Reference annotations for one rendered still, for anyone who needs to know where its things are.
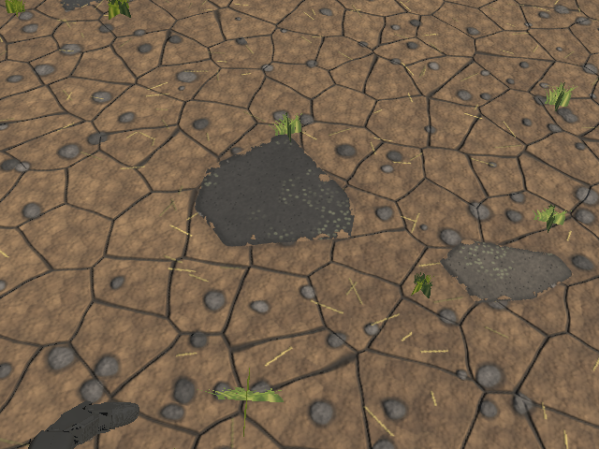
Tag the robot left hand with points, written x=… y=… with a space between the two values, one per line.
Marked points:
x=84 y=421

